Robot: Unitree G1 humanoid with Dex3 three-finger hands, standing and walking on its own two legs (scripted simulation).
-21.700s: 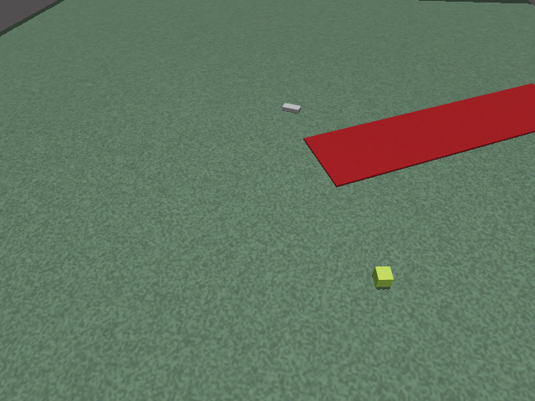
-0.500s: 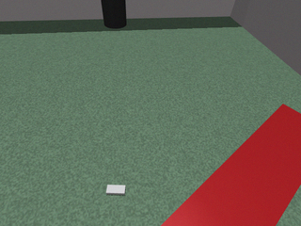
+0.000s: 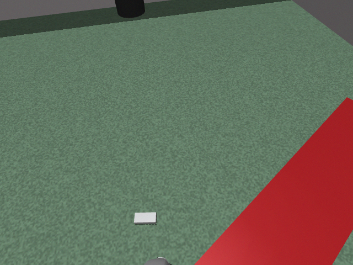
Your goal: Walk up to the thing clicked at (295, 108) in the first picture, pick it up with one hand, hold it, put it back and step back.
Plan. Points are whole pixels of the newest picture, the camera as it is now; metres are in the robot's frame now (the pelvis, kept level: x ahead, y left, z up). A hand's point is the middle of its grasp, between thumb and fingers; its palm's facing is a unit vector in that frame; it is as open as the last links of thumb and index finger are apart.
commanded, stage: walk up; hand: left
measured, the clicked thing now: (145, 218) +0.44 +0.23 -0.75
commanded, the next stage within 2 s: none
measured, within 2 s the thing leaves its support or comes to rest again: neither
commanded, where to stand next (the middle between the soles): +0.06 +0.01 m, yaw +0 degrees
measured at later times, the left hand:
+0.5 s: hand out of the picture -0.01 +0.28 -0.13, palm faces -0.04 -0.92 -0.38, open 7.4 cm
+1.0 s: hand out of the picture +0.05 +0.29 -0.14, palm faces -0.05 -0.92 -0.39, open 7.4 cm
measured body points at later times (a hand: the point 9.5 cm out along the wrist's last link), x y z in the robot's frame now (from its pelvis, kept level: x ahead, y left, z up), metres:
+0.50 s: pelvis -0.04 +0.00 +0.01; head -0.01 +0.00 +0.46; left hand -0.01 +0.32 -0.11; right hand +0.02 -0.32 -0.10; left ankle +0.00 +0.11 -0.69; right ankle -0.08 -0.10 -0.72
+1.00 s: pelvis -0.03 +0.02 +0.01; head +0.01 +0.02 +0.46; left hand +0.05 +0.34 -0.11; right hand +0.04 -0.29 -0.10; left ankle +0.00 +0.10 -0.72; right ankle +0.04 -0.13 -0.68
